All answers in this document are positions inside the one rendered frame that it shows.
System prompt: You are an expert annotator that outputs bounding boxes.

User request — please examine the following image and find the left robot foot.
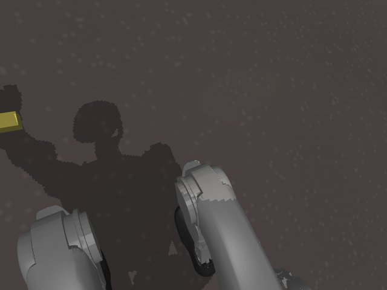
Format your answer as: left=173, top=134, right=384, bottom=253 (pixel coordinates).
left=100, top=249, right=112, bottom=290

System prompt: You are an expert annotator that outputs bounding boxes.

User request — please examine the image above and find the right robot hand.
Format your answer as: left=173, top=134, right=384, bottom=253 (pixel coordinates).
left=274, top=268, right=312, bottom=290

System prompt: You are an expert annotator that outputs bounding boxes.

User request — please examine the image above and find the small box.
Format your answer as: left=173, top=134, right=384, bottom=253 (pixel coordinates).
left=0, top=111, right=23, bottom=133

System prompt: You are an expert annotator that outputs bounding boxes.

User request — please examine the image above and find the right robot foot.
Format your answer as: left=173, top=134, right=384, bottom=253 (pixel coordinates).
left=174, top=206, right=216, bottom=277

